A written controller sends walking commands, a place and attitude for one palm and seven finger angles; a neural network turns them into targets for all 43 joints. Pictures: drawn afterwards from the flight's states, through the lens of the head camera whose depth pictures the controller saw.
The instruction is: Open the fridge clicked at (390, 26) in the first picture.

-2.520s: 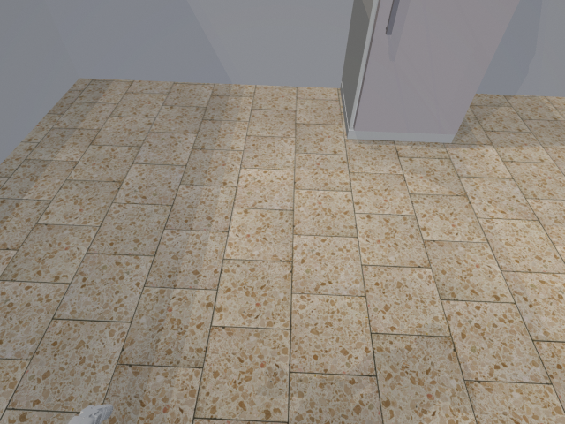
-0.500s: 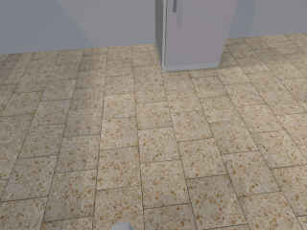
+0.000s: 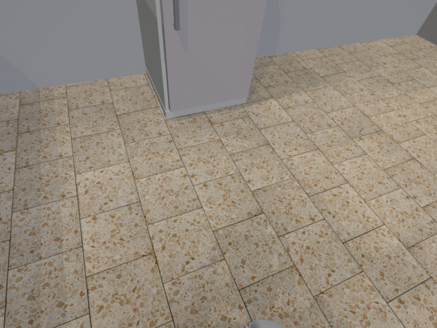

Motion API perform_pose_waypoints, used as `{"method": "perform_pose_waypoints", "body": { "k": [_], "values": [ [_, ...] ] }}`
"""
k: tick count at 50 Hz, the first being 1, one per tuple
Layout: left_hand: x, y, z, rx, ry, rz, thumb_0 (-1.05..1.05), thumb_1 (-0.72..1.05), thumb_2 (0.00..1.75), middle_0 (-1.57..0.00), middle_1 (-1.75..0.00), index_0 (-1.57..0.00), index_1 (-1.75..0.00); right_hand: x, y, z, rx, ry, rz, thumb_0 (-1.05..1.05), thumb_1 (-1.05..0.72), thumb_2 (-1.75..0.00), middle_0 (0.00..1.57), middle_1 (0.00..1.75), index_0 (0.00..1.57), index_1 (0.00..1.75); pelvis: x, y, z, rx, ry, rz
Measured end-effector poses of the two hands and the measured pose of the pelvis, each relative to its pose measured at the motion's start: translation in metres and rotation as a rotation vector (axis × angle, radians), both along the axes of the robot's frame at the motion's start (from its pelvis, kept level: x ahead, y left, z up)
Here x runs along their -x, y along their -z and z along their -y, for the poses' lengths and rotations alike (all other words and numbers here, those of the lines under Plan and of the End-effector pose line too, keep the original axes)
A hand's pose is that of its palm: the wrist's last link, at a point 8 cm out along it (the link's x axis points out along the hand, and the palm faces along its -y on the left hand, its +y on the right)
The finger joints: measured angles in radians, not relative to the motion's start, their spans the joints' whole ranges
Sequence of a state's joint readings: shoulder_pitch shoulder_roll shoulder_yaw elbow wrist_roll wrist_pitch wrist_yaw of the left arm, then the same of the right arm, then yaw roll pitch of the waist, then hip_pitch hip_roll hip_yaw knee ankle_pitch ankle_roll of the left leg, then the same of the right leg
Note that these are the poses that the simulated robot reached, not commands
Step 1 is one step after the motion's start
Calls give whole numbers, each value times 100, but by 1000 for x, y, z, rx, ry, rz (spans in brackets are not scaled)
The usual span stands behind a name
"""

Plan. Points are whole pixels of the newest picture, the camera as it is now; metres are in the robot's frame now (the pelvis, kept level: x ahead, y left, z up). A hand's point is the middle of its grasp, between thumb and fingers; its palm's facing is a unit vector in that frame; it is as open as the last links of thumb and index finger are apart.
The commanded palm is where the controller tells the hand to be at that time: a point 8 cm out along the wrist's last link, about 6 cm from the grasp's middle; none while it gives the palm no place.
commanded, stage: walk to a spot facing it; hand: left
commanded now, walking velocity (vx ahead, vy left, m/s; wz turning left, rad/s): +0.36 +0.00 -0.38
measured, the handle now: out of the picture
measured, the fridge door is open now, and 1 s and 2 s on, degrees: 0 0 0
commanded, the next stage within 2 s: turn to face it in 1.70 s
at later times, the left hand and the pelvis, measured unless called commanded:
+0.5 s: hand (193, 229) +0.37 +0.09 -0.17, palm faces -0.22 -0.96 -0.15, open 7.3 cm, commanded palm none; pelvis +0.22 -0.05 -0.01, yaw -11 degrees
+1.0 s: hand (176, 197) +0.47 +0.15 -0.18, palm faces -0.18 -0.97 -0.15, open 7.4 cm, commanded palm none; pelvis +0.44 -0.03 +0.00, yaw -15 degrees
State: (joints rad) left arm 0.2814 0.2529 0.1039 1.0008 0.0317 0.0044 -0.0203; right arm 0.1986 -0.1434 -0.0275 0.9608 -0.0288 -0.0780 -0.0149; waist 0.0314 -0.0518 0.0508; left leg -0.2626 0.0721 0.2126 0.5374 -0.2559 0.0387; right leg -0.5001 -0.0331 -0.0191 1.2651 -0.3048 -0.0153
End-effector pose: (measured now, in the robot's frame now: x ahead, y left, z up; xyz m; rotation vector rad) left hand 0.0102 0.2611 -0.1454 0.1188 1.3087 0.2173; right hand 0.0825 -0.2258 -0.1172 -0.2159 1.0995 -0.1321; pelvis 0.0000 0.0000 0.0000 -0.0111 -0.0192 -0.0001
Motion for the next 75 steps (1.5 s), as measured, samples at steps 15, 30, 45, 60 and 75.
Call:
{"method": "perform_pose_waypoints", "body": {
  "k": [15,30,45,60,75],
  "values": [
    [-266,-16,53,49,312,146,1,91,90,-20,-30,-19,-30,97,6,-23,-70,354,-459,0,-92,-90,20,30,20,30,-125,-3,1,-17,135,-24],
    [-370,-17,96,-13,287,152,-3,95,90,-21,-30,-20,-30,-115,27,34,-124,357,-260,1,-91,-90,20,30,20,30,-260,-2,54,1,197,-14],
    [-399,18,50,36,214,-160,0,92,90,-20,-30,-20,-30,-361,2,67,40,226,58,1,-93,-90,20,30,19,30,-405,12,28,12,241,23],
    [-618,-15,111,25,368,19,1,93,90,-20,-30,-20,-30,-305,15,10,-154,484,-347,0,-93,-90,20,30,20,30,-515,-9,61,-22,316,10],
    [-753,-20,219,-15,405,150,-1,95,90,-20,-30,-20,-30,-426,36,117,-180,504,-330,1,-91,-90,20,30,20,30,-622,0,156,-17,340,7]
  ]
}}
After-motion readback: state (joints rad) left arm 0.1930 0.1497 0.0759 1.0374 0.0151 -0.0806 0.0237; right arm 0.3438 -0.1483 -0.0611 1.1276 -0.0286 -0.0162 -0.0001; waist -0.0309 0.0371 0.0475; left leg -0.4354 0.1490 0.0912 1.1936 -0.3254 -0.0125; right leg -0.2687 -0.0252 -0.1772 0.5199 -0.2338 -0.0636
